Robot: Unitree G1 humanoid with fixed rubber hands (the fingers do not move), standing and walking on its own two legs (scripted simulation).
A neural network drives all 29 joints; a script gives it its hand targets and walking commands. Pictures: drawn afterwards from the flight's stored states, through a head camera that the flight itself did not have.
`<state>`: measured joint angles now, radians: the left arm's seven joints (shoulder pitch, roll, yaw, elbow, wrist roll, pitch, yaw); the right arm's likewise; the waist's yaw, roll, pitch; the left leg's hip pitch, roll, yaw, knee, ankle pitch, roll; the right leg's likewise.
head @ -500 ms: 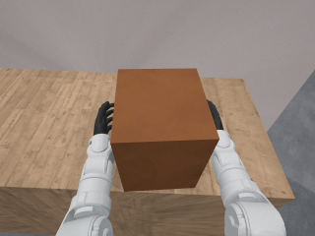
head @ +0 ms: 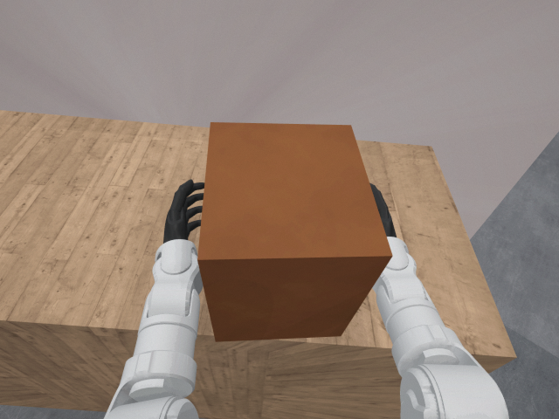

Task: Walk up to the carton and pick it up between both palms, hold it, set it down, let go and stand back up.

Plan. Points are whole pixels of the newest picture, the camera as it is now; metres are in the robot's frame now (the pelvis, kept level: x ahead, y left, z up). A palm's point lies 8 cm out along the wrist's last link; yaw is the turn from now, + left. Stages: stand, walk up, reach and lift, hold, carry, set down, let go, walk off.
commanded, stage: reach and lift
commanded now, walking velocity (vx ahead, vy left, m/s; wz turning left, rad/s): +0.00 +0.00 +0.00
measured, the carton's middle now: (280, 237) +0.39 +0.03 +0.05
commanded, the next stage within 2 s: none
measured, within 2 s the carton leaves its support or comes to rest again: neither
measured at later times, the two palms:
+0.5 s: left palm (168, 232) +0.35 +0.18 +0.09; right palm (383, 234) +0.37 -0.12 +0.10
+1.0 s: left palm (146, 168) +0.38 +0.20 +0.19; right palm (380, 188) +0.39 -0.10 +0.16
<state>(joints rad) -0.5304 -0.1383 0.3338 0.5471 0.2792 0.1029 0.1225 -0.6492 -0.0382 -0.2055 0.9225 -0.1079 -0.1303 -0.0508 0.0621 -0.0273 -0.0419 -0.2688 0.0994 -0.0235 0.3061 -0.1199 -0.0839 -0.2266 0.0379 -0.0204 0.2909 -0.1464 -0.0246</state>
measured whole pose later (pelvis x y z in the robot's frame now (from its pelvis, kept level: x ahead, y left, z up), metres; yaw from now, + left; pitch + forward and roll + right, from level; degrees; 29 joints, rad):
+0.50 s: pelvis -0.03 +0.01 +0.00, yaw +1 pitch +1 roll +0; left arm -0.67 -0.09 0.33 0.66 0.26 0.17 0.11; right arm -0.73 -0.03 -0.29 1.04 -0.14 -0.14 -0.07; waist 0.04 -0.11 -0.03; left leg -0.24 0.07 -0.02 0.29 -0.07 -0.07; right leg -0.22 0.01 -0.04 0.33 -0.13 -0.01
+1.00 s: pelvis +0.00 +0.02 +0.00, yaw +4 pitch -4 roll -1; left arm -0.71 -0.03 0.28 0.40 0.23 0.51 0.09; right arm -0.74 -0.08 -0.06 0.75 0.15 0.21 -0.17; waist -0.03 -0.04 -0.02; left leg -0.12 0.05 -0.06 0.35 -0.16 -0.05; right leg -0.02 -0.01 -0.07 0.28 -0.18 0.01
